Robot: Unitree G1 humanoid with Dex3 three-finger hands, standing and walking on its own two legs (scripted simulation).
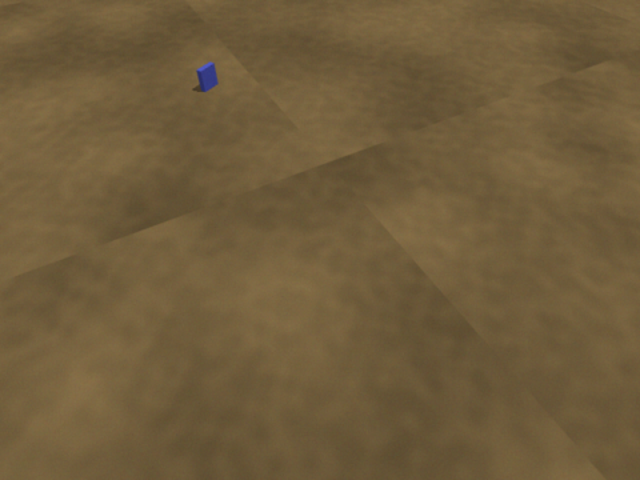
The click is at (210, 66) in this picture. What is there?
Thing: carton on end
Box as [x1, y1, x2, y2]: [196, 62, 217, 91]
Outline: 211,62 205,64 196,70 201,90 206,91 217,83 214,65
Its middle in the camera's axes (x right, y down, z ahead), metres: -0.65 -0.96 +2.30
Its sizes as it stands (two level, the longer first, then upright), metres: 0.114 0.033 0.127
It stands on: the floor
